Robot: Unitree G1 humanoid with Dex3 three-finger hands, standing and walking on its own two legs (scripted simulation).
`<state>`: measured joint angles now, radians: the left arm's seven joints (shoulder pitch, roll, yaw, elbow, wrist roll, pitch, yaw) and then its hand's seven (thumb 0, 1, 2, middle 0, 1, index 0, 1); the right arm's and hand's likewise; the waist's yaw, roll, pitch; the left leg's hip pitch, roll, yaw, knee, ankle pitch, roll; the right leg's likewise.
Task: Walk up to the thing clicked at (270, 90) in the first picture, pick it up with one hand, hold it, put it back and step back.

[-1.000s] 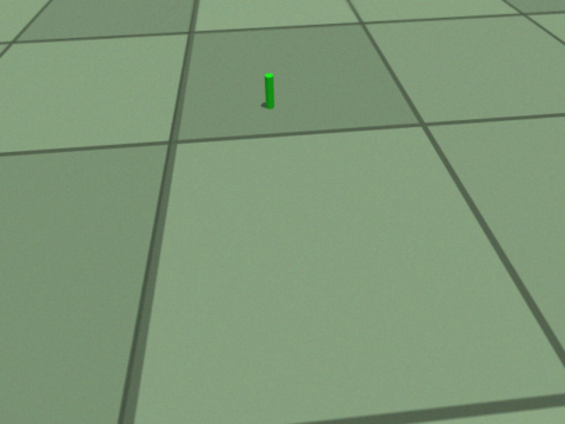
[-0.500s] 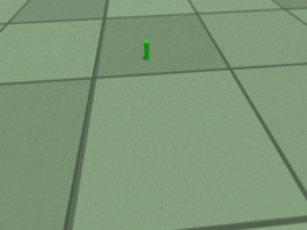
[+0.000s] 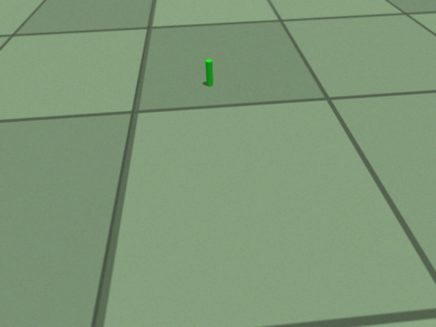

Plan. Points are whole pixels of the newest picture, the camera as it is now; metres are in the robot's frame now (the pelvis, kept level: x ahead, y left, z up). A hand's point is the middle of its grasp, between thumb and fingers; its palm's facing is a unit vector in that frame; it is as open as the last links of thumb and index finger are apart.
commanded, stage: stand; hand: left
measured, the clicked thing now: (209, 73) +2.00 +0.13 -0.68
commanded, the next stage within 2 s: walk up in 0.12 s
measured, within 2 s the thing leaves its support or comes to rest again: neither
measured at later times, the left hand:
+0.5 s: hand (106, 324) +0.15 +0.24 -0.13, palm faces -0.01 -0.90 -0.43, open 7.4 cm
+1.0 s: hand (155, 206) +0.44 +0.20 -0.15, palm faces -0.10 -0.94 -0.32, open 7.4 cm
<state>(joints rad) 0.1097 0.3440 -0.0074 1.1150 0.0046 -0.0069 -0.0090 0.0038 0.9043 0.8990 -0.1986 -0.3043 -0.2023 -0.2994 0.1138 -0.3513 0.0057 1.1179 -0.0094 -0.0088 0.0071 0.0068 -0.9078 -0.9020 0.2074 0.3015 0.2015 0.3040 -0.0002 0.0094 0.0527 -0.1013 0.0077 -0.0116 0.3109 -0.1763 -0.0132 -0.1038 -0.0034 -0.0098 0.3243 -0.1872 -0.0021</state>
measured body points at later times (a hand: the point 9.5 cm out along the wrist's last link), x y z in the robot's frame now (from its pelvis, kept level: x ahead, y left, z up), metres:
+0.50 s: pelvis +0.09 -0.05 -0.01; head +0.08 -0.08 +0.44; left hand +0.15 +0.29 -0.10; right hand +0.14 -0.39 -0.14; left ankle +0.06 +0.09 -0.68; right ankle +0.04 -0.14 -0.75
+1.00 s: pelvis +0.36 -0.06 -0.01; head +0.37 -0.06 +0.44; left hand +0.44 +0.25 -0.13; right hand +0.45 -0.37 -0.11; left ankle +0.39 +0.04 -0.75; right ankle +0.39 -0.21 -0.69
